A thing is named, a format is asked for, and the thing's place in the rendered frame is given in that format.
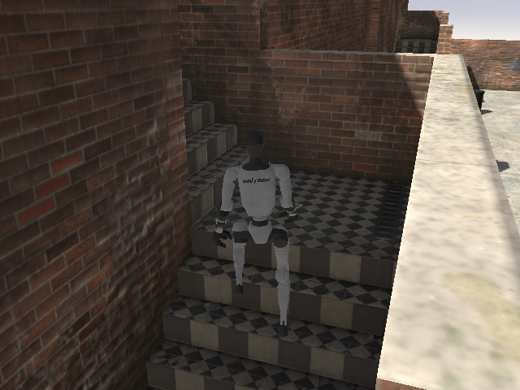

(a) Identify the robot left hand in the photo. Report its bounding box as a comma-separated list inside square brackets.
[213, 230, 232, 248]

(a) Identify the robot right hand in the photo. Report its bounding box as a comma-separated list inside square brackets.
[279, 211, 297, 223]

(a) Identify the robot right forearm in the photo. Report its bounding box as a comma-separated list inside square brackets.
[284, 196, 297, 216]

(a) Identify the robot right thigh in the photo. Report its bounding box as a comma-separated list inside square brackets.
[271, 227, 289, 284]

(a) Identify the robot right upper arm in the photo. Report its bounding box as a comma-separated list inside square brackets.
[273, 164, 293, 208]

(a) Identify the robot left forearm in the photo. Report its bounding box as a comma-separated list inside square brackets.
[214, 199, 229, 233]

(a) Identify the robot left upper arm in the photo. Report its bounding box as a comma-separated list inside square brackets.
[220, 166, 240, 211]

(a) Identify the left robot shin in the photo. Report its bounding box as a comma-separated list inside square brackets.
[233, 238, 245, 285]

